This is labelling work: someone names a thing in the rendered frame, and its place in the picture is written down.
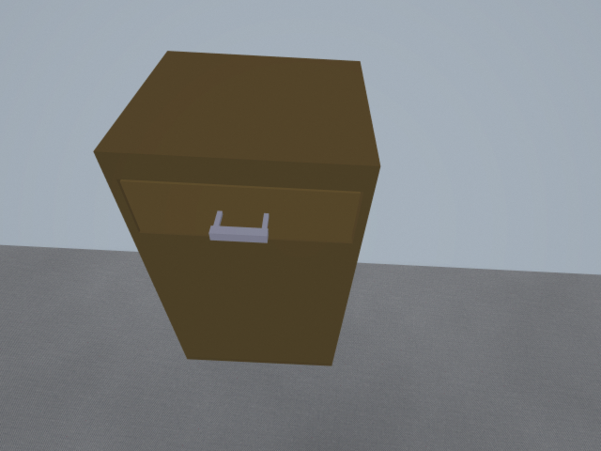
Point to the handle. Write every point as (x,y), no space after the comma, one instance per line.
(234,233)

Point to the drawer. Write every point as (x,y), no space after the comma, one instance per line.
(191,208)

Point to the cabinet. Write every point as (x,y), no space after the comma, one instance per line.
(248,120)

